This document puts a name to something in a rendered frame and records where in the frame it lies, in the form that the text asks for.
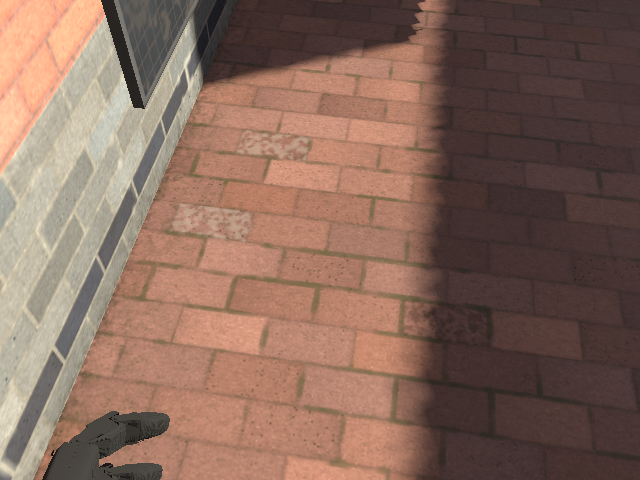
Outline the robot left hand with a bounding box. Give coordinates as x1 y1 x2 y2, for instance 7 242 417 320
42 411 170 480

